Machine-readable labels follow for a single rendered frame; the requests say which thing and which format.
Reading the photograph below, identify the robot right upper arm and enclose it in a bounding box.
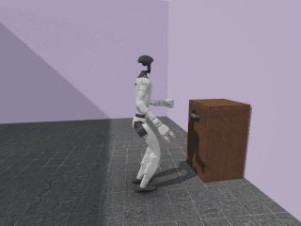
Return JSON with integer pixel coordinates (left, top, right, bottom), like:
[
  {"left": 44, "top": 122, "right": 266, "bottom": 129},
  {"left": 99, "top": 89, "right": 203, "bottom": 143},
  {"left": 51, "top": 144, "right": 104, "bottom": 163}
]
[{"left": 135, "top": 77, "right": 151, "bottom": 109}]

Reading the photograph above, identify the handle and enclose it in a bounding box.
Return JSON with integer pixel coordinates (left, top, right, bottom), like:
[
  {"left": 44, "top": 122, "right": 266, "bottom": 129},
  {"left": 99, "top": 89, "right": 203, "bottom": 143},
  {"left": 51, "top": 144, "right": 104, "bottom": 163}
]
[{"left": 189, "top": 113, "right": 200, "bottom": 118}]

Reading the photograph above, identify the robot right hand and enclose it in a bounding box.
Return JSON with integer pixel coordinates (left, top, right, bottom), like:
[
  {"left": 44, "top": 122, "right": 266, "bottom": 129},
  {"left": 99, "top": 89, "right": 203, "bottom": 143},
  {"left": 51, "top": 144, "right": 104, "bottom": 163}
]
[{"left": 157, "top": 123, "right": 175, "bottom": 143}]

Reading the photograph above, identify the robot left thigh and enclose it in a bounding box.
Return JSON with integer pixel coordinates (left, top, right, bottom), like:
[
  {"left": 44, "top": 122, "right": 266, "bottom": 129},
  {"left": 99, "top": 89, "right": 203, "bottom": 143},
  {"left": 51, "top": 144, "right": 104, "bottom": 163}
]
[{"left": 143, "top": 123, "right": 153, "bottom": 156}]

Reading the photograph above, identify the robot left hand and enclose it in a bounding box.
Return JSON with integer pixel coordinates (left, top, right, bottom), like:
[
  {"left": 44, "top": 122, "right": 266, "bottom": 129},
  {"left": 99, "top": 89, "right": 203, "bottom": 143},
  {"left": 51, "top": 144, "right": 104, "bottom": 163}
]
[{"left": 164, "top": 99, "right": 175, "bottom": 108}]

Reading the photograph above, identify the robot right foot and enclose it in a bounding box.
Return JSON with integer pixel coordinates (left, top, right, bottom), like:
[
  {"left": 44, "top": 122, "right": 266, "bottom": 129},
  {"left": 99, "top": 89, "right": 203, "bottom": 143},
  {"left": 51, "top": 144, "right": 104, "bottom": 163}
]
[{"left": 135, "top": 185, "right": 156, "bottom": 193}]

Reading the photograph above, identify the cabinet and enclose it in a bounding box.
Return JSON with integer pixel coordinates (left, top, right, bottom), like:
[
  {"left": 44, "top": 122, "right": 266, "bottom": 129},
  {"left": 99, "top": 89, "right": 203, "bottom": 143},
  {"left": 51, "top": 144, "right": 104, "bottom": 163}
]
[{"left": 186, "top": 99, "right": 251, "bottom": 184}]

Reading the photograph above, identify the robot left forearm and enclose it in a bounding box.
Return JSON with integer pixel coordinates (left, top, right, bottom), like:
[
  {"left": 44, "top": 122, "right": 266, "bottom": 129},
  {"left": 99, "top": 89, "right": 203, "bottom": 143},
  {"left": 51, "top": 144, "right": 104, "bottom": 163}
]
[{"left": 150, "top": 99, "right": 165, "bottom": 106}]

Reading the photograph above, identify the drawer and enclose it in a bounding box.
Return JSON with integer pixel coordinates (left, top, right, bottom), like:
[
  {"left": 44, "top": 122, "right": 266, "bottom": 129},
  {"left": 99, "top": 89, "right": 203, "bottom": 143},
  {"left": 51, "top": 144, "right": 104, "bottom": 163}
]
[{"left": 189, "top": 104, "right": 208, "bottom": 128}]

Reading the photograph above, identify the robot right forearm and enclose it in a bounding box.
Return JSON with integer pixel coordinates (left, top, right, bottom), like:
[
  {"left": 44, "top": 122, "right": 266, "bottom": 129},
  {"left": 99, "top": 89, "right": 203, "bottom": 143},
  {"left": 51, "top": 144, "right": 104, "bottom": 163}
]
[{"left": 137, "top": 101, "right": 162, "bottom": 128}]

